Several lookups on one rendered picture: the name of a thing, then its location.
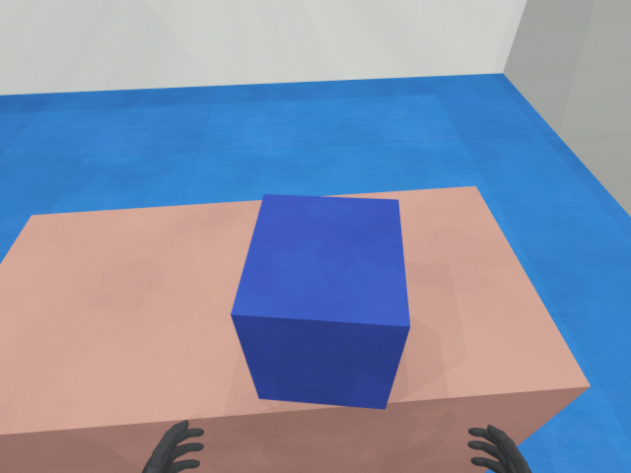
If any left robot hand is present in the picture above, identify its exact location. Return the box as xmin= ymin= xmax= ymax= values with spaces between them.
xmin=142 ymin=420 xmax=204 ymax=473

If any carton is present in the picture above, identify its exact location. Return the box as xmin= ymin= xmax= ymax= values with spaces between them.
xmin=231 ymin=194 xmax=410 ymax=410

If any right robot hand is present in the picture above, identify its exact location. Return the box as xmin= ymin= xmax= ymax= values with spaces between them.
xmin=467 ymin=425 xmax=532 ymax=473

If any pedestal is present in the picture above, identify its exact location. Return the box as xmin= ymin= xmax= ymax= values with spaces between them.
xmin=0 ymin=186 xmax=591 ymax=473

